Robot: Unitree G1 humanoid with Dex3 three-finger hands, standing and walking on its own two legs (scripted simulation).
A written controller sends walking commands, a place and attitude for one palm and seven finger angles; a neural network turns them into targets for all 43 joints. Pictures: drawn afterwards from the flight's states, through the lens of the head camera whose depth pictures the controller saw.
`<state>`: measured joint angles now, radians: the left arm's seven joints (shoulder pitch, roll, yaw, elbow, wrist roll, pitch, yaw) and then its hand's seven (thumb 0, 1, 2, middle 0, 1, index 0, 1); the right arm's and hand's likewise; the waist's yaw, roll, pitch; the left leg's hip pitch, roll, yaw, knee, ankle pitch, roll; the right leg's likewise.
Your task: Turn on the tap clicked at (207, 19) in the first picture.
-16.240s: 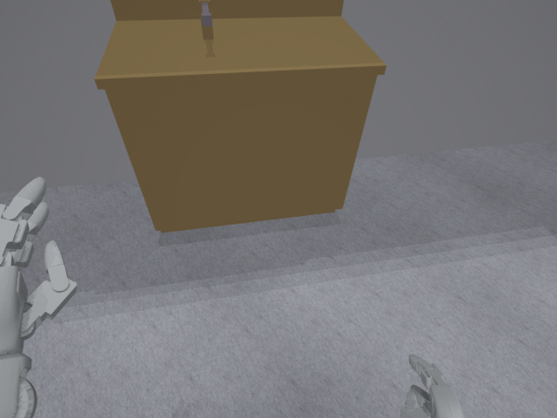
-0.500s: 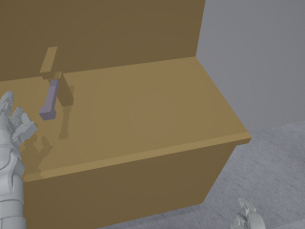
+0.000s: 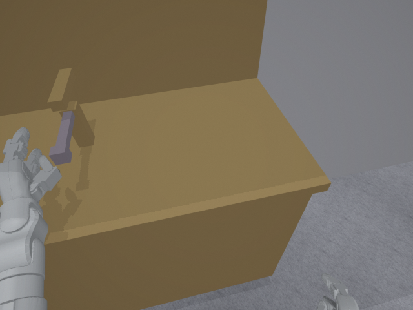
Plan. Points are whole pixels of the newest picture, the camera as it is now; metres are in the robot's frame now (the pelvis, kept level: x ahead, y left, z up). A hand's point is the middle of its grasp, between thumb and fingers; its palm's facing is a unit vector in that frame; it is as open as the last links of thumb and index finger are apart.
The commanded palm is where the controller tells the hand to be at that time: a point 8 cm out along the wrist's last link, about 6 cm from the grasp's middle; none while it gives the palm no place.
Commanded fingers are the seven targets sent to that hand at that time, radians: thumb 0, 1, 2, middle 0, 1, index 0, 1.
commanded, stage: push the lever round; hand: left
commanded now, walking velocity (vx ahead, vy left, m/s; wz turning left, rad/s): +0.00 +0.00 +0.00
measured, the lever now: (60, 154) +0.35 +0.32 +0.13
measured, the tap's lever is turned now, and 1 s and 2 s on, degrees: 2 21 52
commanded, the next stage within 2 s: none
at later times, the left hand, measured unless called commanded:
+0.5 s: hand (77, 167) +0.33 +0.27 +0.13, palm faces +0.58 -0.81 -0.07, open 7.6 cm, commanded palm +0.29 +0.30 +0.12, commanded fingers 0.00 0.90 0.90 -0.15 -0.15 -0.15 -0.15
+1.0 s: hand (94, 163) +0.34 +0.24 +0.13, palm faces +0.66 -0.75 -0.05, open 7.6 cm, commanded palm +0.30 +0.27 +0.12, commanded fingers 0.00 0.90 0.90 -0.15 -0.15 -0.15 -0.15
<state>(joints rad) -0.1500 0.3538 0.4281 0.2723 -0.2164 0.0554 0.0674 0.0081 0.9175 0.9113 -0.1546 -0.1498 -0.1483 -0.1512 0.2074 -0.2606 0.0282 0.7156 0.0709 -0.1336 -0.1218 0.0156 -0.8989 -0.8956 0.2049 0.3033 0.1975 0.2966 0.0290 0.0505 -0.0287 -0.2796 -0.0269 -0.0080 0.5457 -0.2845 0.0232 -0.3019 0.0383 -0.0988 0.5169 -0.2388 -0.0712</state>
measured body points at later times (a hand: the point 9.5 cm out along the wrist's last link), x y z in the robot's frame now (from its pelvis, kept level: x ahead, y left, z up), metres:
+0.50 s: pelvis -0.01 -0.01 +0.00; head +0.00 -0.03 +0.45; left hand +0.29 +0.31 +0.13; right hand +0.16 -0.25 -0.11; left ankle +0.00 +0.11 -0.73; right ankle +0.02 -0.07 -0.73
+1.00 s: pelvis -0.01 -0.01 +0.00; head -0.01 -0.03 +0.45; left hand +0.30 +0.28 +0.13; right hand +0.18 -0.24 -0.10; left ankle +0.00 +0.11 -0.73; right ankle +0.02 -0.07 -0.73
